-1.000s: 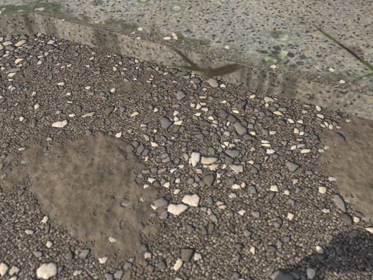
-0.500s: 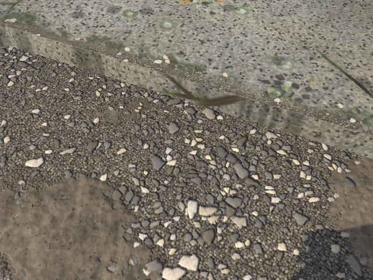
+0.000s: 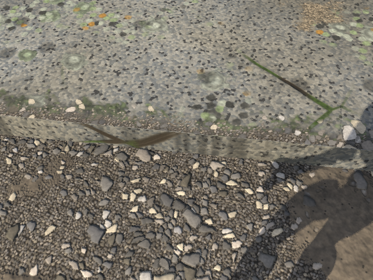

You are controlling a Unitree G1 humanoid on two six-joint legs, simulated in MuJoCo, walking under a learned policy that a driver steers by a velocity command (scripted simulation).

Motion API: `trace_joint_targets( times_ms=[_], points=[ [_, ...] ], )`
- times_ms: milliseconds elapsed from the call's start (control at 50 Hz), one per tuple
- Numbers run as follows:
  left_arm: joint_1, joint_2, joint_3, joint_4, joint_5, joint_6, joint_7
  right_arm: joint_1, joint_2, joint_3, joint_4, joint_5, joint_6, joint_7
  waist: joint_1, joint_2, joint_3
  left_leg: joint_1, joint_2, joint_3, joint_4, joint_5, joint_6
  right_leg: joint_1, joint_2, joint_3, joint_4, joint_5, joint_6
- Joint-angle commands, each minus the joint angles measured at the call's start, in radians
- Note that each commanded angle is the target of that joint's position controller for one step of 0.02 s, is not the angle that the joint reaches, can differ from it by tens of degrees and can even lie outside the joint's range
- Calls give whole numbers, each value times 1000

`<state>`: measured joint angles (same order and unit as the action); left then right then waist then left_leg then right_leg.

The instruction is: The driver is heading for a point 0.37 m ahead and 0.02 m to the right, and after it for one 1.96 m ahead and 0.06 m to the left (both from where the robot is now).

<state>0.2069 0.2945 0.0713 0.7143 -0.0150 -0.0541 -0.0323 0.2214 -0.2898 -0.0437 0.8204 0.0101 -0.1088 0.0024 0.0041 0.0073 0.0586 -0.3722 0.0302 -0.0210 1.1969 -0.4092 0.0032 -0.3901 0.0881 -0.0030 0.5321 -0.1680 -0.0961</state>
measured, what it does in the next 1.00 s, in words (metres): walks ahead: left foot, then right foot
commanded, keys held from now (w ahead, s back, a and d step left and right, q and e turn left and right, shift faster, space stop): w+e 0.26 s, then w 0.44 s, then w+q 0.30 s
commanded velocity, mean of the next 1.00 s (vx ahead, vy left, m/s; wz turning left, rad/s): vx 0.50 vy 0.00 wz -0.20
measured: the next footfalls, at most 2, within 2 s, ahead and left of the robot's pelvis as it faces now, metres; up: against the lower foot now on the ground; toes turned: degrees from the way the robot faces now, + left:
left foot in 0.36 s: +0.39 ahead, +0.12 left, +0.00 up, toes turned -14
right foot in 0.82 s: +0.56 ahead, -0.15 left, +0.00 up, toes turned -15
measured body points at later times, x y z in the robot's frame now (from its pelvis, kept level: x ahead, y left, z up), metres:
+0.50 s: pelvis +0.29 +0.04 +0.01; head +0.32 +0.05 +0.46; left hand +0.42 +0.30 -0.12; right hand +0.35 -0.25 -0.09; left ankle +0.35 +0.13 -0.73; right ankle +0.18 -0.06 -0.65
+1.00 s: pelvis +0.53 -0.06 +0.02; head +0.54 -0.08 +0.47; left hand +0.68 +0.18 -0.09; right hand +0.52 -0.33 -0.13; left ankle +0.52 +0.08 -0.65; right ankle +0.52 -0.14 -0.73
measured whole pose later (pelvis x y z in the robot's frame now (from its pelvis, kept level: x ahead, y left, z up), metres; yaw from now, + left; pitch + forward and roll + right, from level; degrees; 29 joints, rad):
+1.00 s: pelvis +0.53 -0.06 +0.02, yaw -8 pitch +0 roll +0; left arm 0.23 0.24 0.02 0.81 0.03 -0.08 0.00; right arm 0.31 -0.27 -0.05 0.93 -0.03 -0.02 0.03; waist -0.02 0.04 0.03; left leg -0.44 0.04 -0.01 1.04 -0.30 0.05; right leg -0.17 0.01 -0.13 0.35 -0.19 -0.05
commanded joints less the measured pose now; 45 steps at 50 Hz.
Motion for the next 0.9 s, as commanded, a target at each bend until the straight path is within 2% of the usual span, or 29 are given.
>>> trace_joint_targets(
  times_ms=[20,80,100,160,220,260,300,320,340,360,380,400,420,440,460,480,540,620,660,720,760,780,800,820,840,860,880,900],
  points=[
    [29,110,27,-76,15,-13,13,-32,-134,-36,-100,-19,-23,-1,-7,-34,-124,-262,77,-73,-67,80,-5,296,-274,414,-284,199,-213],
    [43,142,37,-74,4,-15,29,-50,-94,-27,-116,-28,4,-5,-18,-33,-86,-236,68,-39,-222,155,-56,178,-239,321,-314,289,-213],
    [56,156,42,-70,1,-14,36,-90,-82,-22,-129,-29,7,-6,-6,-37,-71,-235,58,-31,-300,224,-68,156,-221,295,-318,283,-200],
    [94,163,45,-57,-5,-3,48,-201,-54,-10,-158,-24,2,1,41,-68,-55,-153,8,-21,-541,447,-77,105,-161,243,-301,184,-142],
    [148,164,47,-34,-11,5,49,-271,-70,-14,-187,-7,-5,11,70,-85,-51,-106,-24,-37,-646,510,-70,133,-180,300,-271,99,-119],
    [163,151,45,-26,-14,11,52,-279,-96,-24,-195,-3,-12,17,65,-94,-55,-104,-27,-64,-698,461,-53,207,-203,363,-211,66,-107],
    [156,145,44,-23,-5,14,55,-240,-117,-32,-185,-3,-22,23,44,-124,-60,-78,-17,-60,-713,393,-22,267,-237,400,-157,94,-95],
    [172,182,49,-14,68,11,39,-152,-86,-13,-156,-79,11,22,31,-158,-79,7,-36,23,-690,316,-13,261,-195,369,-109,219,-63],
    [189,145,42,-4,62,3,34,-64,-100,-20,-136,-96,12,12,-8,-120,-102,136,-34,8,-726,269,15,235,-153,343,14,319,-37],
    [192,97,24,-15,44,-7,28,71,-158,-34,-128,-103,4,1,-79,-15,-206,316,117,-155,-751,163,65,169,-99,279,254,258,-5],
    [309,52,17,-40,6,-8,26,167,-301,-71,-108,-98,19,-6,-54,265,-348,592,337,-596,-845,23,200,-105,54,128,558,-130,49],
    [294,103,18,-14,44,-1,30,147,-264,-72,-95,-60,34,3,-49,243,-296,562,381,-785,-926,-48,224,-249,30,139,662,-367,40],
    [209,124,22,-6,50,4,27,91,-179,-50,-108,-46,39,5,-50,93,-177,458,339,-641,-926,-79,206,-266,-14,172,699,-282,34],
    [143,117,18,-13,50,2,17,52,-128,-35,-103,-46,39,8,-45,37,-120,370,286,-504,-936,5,183,-239,-44,163,651,-216,34],
    [108,106,16,-20,56,5,8,38,-100,-25,-89,-46,38,6,-32,71,-81,315,235,-395,-954,115,159,-217,-70,151,586,-192,37],
    [106,98,13,-17,65,12,1,42,-90,-21,-71,-43,33,5,-19,106,-64,280,197,-321,-966,211,147,-186,-81,135,546,-182,47],
    [112,78,3,0,65,22,-7,90,-102,-25,-27,-30,12,16,-6,113,-80,285,180,-233,-976,432,176,-165,-83,91,500,-156,65],
    [-42,44,-26,-36,62,20,-17,124,-102,-27,15,-24,12,19,-34,117,-31,270,161,-146,-1042,412,185,-188,-137,17,288,-36,89],
    [-110,30,-38,-48,54,15,-21,149,-106,-29,36,-25,16,21,-52,120,-17,258,144,-106,-1047,425,171,-140,-136,-16,171,19,90],
    [-163,36,-41,-57,49,8,-12,202,-126,-33,71,-23,21,22,-65,104,-12,261,161,-103,-1006,525,154,-52,-112,-50,72,38,79],
    [-143,47,-37,-54,52,1,0,203,-142,-36,86,-21,27,17,-38,94,-12,267,181,-131,-949,587,145,15,-98,-48,22,17,61],
    [-86,54,-31,-34,57,-6,7,186,-148,-37,88,-17,30,14,0,74,-27,255,169,-127,-882,653,131,105,-82,-50,-38,29,49],
    [25,80,-18,9,68,-16,19,188,-129,-29,93,-15,30,13,48,25,-87,216,122,-94,-739,709,112,271,-80,-38,-88,33,28],
    [182,144,2,38,87,-27,34,158,-97,-17,64,-12,25,14,124,-59,-194,91,61,-53,-510,567,85,483,-235,124,-126,-55,-14],
    [258,260,28,42,92,-22,41,228,14,10,28,8,25,9,117,-287,-299,-177,-83,56,-215,19,46,691,-515,490,-232,-142,-100],
    [224,220,26,48,62,-9,41,217,-96,-18,51,-18,44,-4,102,-183,-259,-230,-61,-18,-94,-102,64,580,-533,586,-278,-212,-122],
    [135,145,4,35,53,-7,37,192,-100,-26,59,-24,52,0,59,-118,-140,-240,-11,-50,-73,-35,75,478,-480,458,-294,-224,-101],
    [80,91,-11,34,47,-12,34,167,-72,-20,65,-24,55,7,39,-105,-72,-226,23,-43,-97,27,71,392,-428,338,-328,-141,-81]
  ],
)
